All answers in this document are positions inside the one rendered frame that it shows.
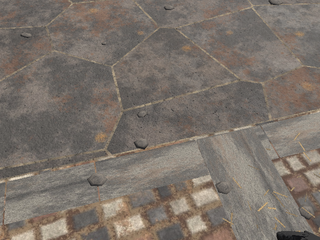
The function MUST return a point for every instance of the right robot hand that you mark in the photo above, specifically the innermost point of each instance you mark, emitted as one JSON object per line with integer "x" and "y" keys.
{"x": 296, "y": 235}

